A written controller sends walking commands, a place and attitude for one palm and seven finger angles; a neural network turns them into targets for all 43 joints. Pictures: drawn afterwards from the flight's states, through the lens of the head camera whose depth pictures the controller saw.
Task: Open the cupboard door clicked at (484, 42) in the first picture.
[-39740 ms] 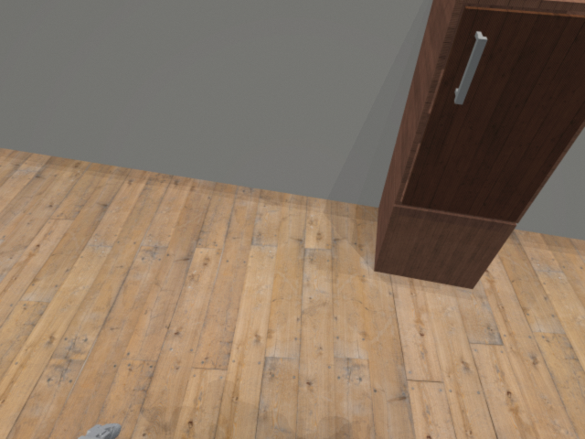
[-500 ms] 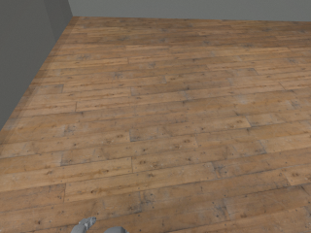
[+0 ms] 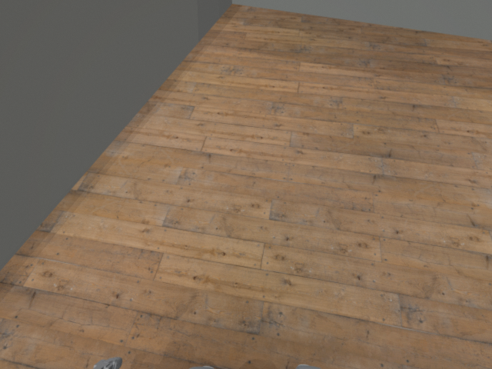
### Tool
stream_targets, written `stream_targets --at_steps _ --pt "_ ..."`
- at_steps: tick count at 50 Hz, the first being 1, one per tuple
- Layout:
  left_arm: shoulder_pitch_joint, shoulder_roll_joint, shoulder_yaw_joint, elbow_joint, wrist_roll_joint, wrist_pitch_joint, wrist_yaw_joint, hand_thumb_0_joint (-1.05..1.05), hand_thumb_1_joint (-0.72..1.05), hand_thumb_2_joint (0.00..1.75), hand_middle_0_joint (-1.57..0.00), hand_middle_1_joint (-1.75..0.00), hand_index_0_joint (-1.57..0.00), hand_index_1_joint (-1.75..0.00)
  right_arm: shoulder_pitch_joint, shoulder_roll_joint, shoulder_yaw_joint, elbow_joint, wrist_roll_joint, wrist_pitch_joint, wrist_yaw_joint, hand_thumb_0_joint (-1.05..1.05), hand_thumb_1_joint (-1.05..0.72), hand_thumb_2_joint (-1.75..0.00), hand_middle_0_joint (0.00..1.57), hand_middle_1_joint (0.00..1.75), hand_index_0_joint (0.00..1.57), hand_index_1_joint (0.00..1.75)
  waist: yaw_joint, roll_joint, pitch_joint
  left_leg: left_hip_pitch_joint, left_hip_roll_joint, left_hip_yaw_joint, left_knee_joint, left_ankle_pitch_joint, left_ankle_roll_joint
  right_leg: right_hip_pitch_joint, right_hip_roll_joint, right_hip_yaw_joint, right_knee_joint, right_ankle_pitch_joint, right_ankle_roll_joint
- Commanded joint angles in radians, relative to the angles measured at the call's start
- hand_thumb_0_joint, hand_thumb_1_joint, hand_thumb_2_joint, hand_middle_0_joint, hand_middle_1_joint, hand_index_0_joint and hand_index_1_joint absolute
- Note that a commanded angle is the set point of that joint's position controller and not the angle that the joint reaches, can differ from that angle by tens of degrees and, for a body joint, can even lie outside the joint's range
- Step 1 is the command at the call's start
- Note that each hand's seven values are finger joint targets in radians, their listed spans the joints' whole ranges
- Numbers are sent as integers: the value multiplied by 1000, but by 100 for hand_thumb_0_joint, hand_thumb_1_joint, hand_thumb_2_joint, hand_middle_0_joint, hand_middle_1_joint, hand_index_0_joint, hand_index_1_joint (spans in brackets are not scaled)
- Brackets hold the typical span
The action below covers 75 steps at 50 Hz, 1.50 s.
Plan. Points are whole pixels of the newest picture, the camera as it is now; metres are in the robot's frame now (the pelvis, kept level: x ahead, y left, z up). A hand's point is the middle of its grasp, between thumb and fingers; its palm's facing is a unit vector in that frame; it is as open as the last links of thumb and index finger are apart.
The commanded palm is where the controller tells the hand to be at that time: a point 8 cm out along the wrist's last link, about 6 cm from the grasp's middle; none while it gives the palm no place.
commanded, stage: turn to face it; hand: left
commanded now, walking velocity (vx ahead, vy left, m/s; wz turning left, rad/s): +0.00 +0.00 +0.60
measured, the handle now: out of the picture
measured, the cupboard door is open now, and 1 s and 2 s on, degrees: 38 38 38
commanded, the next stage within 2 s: none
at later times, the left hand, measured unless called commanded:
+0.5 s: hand out of the picture -0.04 +0.16 -0.17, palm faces +0.40 -0.88 -0.25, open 7.3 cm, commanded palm none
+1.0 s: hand out of the picture -0.02 +0.13 -0.14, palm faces +0.58 -0.75 -0.31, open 7.4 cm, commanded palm none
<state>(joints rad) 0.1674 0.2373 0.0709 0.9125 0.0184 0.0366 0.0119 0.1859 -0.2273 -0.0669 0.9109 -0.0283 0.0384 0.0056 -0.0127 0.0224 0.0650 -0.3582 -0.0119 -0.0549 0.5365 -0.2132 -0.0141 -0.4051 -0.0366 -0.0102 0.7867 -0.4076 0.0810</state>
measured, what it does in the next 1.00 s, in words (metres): steps on the spot, turning left: right foot, then left foot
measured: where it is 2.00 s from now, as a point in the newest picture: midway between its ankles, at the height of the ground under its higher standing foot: outside the picture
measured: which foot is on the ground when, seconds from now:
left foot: down 0.00-0.04, up 0.06-0.50, down 0.52-0.88, up 0.90-1.00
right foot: up 0.00-0.02, down 0.04-0.52, up 0.54-0.86, down 0.88-1.00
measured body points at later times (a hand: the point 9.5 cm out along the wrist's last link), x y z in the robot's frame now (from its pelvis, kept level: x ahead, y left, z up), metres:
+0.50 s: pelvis -0.01 -0.04 +0.00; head +0.04 -0.02 +0.45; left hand -0.06 +0.21 -0.15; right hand +0.20 -0.23 -0.14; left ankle -0.07 +0.07 -0.72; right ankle +0.01 -0.12 -0.73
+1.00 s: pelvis +0.02 -0.09 +0.00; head +0.08 -0.09 +0.45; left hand -0.05 +0.17 -0.11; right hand +0.21 -0.26 -0.17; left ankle -0.09 +0.03 -0.64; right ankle +0.07 -0.16 -0.73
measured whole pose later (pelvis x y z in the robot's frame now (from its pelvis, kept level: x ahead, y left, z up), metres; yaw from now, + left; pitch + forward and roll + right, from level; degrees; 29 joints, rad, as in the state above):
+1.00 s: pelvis +0.02 -0.09 +0.00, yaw +37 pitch +0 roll +3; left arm 0.17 0.17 0.04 0.88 0.03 0.00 0.02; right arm 0.18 -0.25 -0.10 0.96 -0.02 0.09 0.02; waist -0.03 0.05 0.10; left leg -0.50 -0.02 -0.02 1.14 -0.45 -0.05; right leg -0.27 -0.09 -0.12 0.59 -0.33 -0.03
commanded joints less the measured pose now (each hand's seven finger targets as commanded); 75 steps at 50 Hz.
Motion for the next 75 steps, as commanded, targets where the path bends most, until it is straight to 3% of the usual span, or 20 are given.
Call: stream_targets --at_steps 1,2,3,6,9,18,24,26,27,28,32,42,44,45,50,61,66,67,68,75 --pt "153 131 30 -47 3 -44 14 0 90 90 -20 -30 -20 -30 -55 -151 -50 -92 18 -8 -5 0 -90 -90 20 30 20 30 61 -22 -114 -167 91 -169 26 -26 62 360 -88 73 -440 129 -44" --pt "160 233 49 -55 19 -52 23 0 90 90 -20 -30 -20 -30 -50 -77 -39 -110 23 -7 1 0 -90 -90 20 30 20 30 71 -361 -104 -315 -72 30 318 -331 -29 391 -386 403 -558 116 -154" --pt "125 242 41 -72 8 -46 28 0 90 90 -20 -30 -20 -30 -74 -131 -51 -110 15 -1 6 0 -90 -90 20 30 20 30 69 -329 -86 -264 -26 -5 554 -402 -20 231 -485 420 -569 141 -222" --pt "-24 119 12 -98 2 -49 24 0 90 90 -20 -30 -20 -30 -42 -108 -47 -47 7 21 20 0 -90 -90 20 30 20 30 -21 -214 -10 -239 38 5 752 -200 -37 126 -296 153 -512 232 -177" --pt "18 100 7 -90 2 -62 24 0 90 90 -20 -30 -20 -30 -34 -70 -35 -34 13 23 27 0 -90 -90 20 30 20 30 -14 -195 -66 -224 38 48 679 -149 -57 238 -259 5 -459 461 -153" --pt "155 143 32 -29 15 -62 23 0 90 90 -20 -30 -20 -30 -147 -36 -14 -60 21 11 24 0 -90 -90 20 30 20 30 65 -229 -107 -139 42 134 298 -276 -54 420 -348 -50 -367 743 -197" --pt "93 167 46 -33 3 -53 11 0 90 90 -20 -30 -20 -30 -18 -80 -24 -40 18 -8 21 0 -90 -90 20 30 20 30 -17 -147 -150 183 31 164 -87 -35 -10 251 -336 -169 -178 586 -118" --pt "24 63 18 -104 -9 -38 -1 0 90 90 -20 -30 -20 -30 100 -270 -73 -23 5 -14 4 0 -90 -90 20 30 20 30 -96 315 -171 423 422 -356 -192 527 194 -208 -114 -191 229 -242 12" --pt "-35 86 16 -128 3 -21 7 0 90 90 -20 -30 -20 -30 134 -274 -68 -4 7 -4 -4 0 -90 -90 20 30 20 30 -102 194 -168 381 461 -312 -167 580 262 -224 -111 -61 327 -246 -6" --pt "-49 82 15 -145 2 -24 3 0 90 90 -20 -30 -20 -30 103 -257 -60 -25 3 -9 -7 0 -90 -90 20 30 20 30 -77 81 -117 289 434 -263 -174 449 256 -202 -119 -48 351 -172 -16" --pt "20 92 29 -67 4 -7 -5 0 90 90 -20 -30 -20 -30 -42 -181 -36 -57 6 -24 -21 0 -90 -90 20 30 20 30 2 177 -59 178 242 -136 -199 362 157 -167 -80 1 368 9 1" --pt "114 74 26 -65 -7 -36 3 0 90 90 -20 -30 -20 -30 -70 -187 -54 -71 8 -10 -13 0 -90 -90 20 30 20 30 52 130 -114 11 161 -196 -47 215 109 256 13 -53 -299 162 -11" --pt "174 247 59 -56 17 -55 20 0 90 90 -20 -30 -20 -30 -55 -64 -38 -105 22 -14 -3 0 -90 -90 20 30 20 30 86 -388 -139 -288 -76 46 369 -375 -31 475 -415 376 -510 325 -148" --pt "160 235 46 -61 6 -53 23 0 90 90 -20 -30 -20 -30 -75 -120 -44 -98 15 -8 0 0 -90 -90 20 30 20 30 85 -330 -121 -257 -14 -12 592 -423 -17 331 -480 367 -500 372 -219" --pt "-4 99 11 -102 2 -57 23 0 90 90 -20 -30 -20 -30 -24 -67 -35 -26 12 20 23 0 -90 -90 20 30 20 30 -18 -209 -56 -224 41 38 716 -162 -52 239 -271 4 -456 487 -150" --pt "132 152 38 -47 14 -57 22 0 90 90 -20 -30 -20 -30 -133 -36 -12 -54 19 8 26 0 -90 -90 20 30 20 30 59 -225 -83 -118 43 157 257 -255 -39 404 -362 -97 -359 736 -192" --pt "80 152 44 -57 -4 -49 6 0 90 90 -20 -30 -20 -30 43 -125 -36 -26 12 -13 20 0 -90 -90 20 30 20 30 -54 -51 -171 298 75 104 -118 94 24 161 -303 -218 -36 517 -82" --pt "53 79 26 -101 -13 -43 -4 0 90 90 -20 -30 -20 -30 104 -249 -69 -21 3 -20 11 0 -90 -90 20 30 20 30 -94 276 -192 446 365 -306 -166 441 168 -155 -136 -224 212 -135 0" --pt "-34 74 11 -138 -3 -28 4 0 90 90 -20 -30 -20 -30 157 -279 -71 -5 11 -10 0 0 -90 -90 20 30 20 30 -113 234 -193 421 438 -333 -155 635 251 -212 -104 -91 333 -264 -4" --pt "27 75 26 -70 7 -8 -7 0 90 90 -20 -30 -20 -30 -24 -184 -36 -57 5 -31 -22 0 -90 -90 20 30 20 30 1 94 -86 203 237 -152 -193 342 169 -151 -71 -1 320 11 6"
